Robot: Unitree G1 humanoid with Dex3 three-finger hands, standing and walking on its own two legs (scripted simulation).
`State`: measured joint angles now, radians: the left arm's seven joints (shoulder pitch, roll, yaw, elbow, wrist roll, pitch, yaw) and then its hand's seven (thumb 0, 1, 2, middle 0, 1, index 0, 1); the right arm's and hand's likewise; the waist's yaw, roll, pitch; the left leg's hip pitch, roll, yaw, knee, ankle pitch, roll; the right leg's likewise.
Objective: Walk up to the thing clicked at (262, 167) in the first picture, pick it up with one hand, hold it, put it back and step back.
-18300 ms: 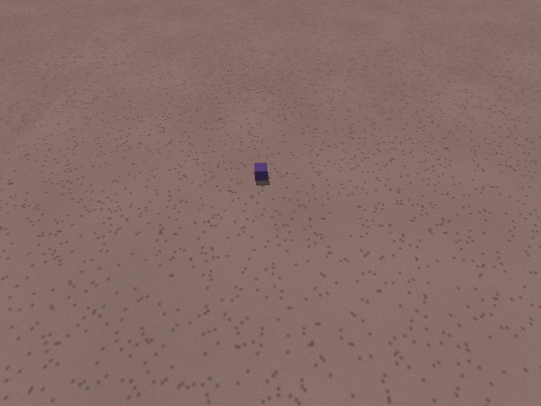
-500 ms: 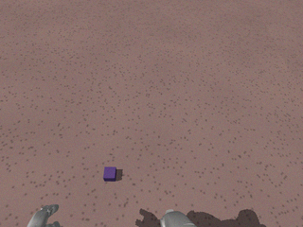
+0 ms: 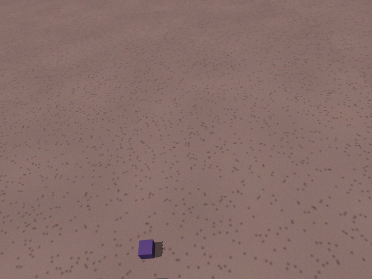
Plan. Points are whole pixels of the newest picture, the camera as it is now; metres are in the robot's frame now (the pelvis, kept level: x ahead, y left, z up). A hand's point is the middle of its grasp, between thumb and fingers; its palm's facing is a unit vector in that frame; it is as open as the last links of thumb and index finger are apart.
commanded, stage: walk up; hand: left
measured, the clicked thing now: (147, 249) +0.41 +0.29 -0.74
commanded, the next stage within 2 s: stand in 1.06 s
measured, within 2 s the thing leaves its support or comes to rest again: neither
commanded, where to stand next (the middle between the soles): +0.04 +0.03 m, yaw +3 degrees
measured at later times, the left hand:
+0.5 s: hand out of the picture +0.07 +0.30 -0.17, palm faces -0.02 -0.92 -0.38, open 7.4 cm
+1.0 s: hand out of the picture +0.09 +0.28 -0.15, palm faces -0.02 -0.95 -0.31, open 7.4 cm
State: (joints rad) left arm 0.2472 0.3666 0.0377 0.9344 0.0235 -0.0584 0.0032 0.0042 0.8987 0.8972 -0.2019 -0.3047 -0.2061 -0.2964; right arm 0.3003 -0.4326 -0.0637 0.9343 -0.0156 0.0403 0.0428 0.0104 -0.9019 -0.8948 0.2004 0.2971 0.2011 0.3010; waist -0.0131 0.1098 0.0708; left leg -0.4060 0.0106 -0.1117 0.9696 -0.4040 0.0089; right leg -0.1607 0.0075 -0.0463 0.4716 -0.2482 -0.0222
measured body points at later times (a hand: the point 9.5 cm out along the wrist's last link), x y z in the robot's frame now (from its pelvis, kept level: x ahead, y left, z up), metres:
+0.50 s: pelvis -0.02 +0.04 -0.02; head +0.04 +0.05 +0.43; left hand +0.07 +0.35 -0.15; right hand +0.12 -0.27 -0.12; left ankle +0.05 +0.14 -0.74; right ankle -0.05 -0.09 -0.71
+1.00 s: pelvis -0.01 +0.04 +0.01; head -0.01 +0.05 +0.45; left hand +0.09 +0.33 -0.13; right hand +0.05 -0.27 -0.12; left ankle +0.04 +0.15 -0.74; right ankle -0.05 -0.08 -0.74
